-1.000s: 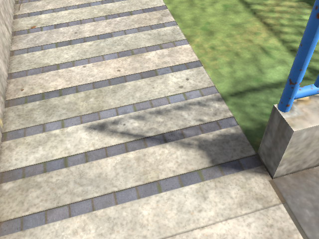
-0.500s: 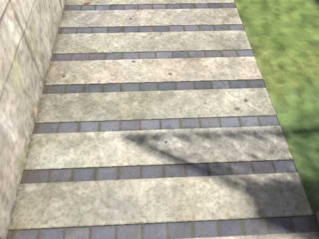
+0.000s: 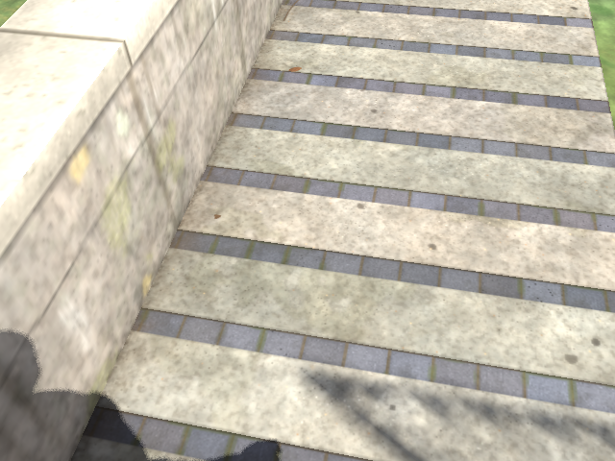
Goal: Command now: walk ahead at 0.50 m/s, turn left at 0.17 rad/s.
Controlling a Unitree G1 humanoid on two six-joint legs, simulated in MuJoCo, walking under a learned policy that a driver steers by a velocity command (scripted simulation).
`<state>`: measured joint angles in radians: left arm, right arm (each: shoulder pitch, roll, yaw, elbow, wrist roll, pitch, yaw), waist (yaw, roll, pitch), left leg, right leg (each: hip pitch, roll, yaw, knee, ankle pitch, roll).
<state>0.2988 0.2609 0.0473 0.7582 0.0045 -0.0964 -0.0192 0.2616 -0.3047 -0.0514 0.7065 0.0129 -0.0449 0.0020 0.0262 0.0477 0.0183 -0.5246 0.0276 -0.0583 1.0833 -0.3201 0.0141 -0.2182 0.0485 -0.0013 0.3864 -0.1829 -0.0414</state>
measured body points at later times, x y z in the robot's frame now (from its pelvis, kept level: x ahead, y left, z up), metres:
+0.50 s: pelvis +0.27 +0.06 +0.00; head +0.29 +0.08 +0.45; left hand +0.37 +0.34 -0.12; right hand +0.36 -0.22 -0.10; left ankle +0.29 +0.15 -0.74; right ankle +0.28 -0.10 -0.66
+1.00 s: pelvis +0.48 +0.00 -0.01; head +0.53 -0.03 +0.43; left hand +0.71 +0.22 -0.10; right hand +0.54 -0.31 -0.12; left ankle +0.52 +0.17 -0.67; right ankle +0.54 -0.09 -0.74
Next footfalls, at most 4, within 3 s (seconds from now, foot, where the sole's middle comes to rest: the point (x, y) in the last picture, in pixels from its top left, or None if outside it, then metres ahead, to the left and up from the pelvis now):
0.30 left None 0.33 0.15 -0.78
0.80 right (391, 435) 0.55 -0.11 -0.78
1.26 left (290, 393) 0.65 0.12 -0.78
2.88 left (360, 271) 1.00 -0.05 -0.78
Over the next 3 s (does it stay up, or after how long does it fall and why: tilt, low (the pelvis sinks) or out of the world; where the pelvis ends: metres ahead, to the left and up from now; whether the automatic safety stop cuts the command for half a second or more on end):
stays up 0.85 -0.07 -0.02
